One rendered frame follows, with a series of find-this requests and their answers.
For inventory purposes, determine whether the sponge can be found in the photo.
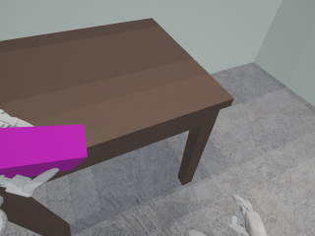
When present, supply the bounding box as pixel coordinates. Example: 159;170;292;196
0;124;88;179

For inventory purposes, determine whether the table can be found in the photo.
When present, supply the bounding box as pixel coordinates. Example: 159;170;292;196
0;18;234;236

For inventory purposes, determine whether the right robot hand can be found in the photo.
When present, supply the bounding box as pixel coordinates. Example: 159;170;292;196
228;194;268;236

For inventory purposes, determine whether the left robot hand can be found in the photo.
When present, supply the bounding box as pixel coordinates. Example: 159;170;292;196
0;109;60;198

